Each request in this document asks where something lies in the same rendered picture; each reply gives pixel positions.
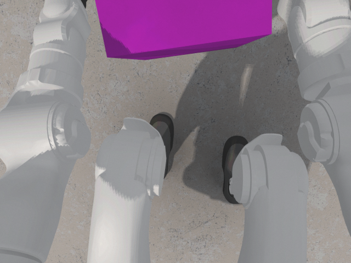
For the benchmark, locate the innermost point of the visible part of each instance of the left robot upper arm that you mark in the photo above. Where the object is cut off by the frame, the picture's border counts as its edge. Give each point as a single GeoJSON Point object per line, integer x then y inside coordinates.
{"type": "Point", "coordinates": [39, 144]}

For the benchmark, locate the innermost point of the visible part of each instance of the robot right foot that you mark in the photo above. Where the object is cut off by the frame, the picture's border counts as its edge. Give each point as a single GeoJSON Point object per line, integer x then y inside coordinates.
{"type": "Point", "coordinates": [231, 149]}

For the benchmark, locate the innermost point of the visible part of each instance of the robot left forearm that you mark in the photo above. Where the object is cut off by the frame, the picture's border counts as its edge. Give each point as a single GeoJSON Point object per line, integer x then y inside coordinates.
{"type": "Point", "coordinates": [57, 57]}

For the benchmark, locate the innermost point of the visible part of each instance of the carton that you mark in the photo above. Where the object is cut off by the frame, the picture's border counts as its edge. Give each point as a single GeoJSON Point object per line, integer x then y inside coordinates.
{"type": "Point", "coordinates": [152, 29]}

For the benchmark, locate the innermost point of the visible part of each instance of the left robot shin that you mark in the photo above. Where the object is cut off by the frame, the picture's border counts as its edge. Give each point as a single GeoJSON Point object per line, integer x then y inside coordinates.
{"type": "Point", "coordinates": [129, 124]}

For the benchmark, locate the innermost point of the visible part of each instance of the right robot upper arm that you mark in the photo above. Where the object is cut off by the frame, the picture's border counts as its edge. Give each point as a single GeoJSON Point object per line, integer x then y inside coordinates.
{"type": "Point", "coordinates": [324, 136]}

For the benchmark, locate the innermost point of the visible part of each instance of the robot right forearm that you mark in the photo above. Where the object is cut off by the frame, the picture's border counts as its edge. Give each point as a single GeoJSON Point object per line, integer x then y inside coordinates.
{"type": "Point", "coordinates": [320, 36]}

